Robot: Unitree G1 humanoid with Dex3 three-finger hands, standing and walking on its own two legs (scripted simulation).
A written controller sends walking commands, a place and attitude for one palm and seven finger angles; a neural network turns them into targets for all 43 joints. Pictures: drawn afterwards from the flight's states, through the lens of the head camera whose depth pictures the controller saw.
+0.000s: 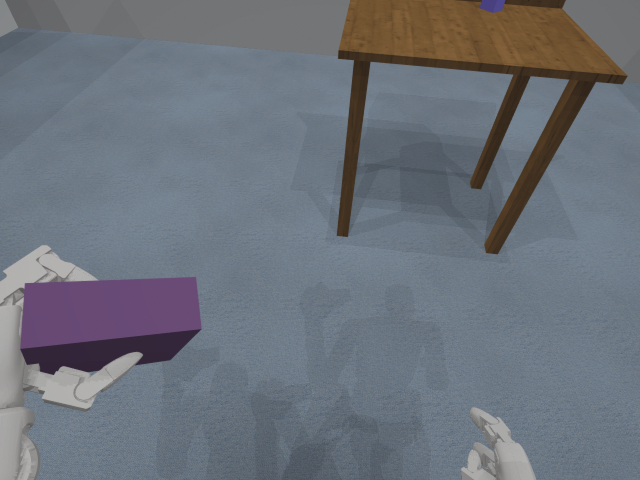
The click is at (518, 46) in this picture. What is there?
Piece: table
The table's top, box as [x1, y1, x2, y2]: [338, 0, 626, 83]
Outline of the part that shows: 338,50 338,58 612,83 622,83 626,77 626,75 576,23 562,9 504,4 501,11 492,13 480,9 480,2 471,1 350,0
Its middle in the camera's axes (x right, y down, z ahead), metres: +0.48 -0.70 +1.29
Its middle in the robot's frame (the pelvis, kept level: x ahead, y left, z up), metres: +1.46 -0.40 +0.03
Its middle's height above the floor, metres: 0.80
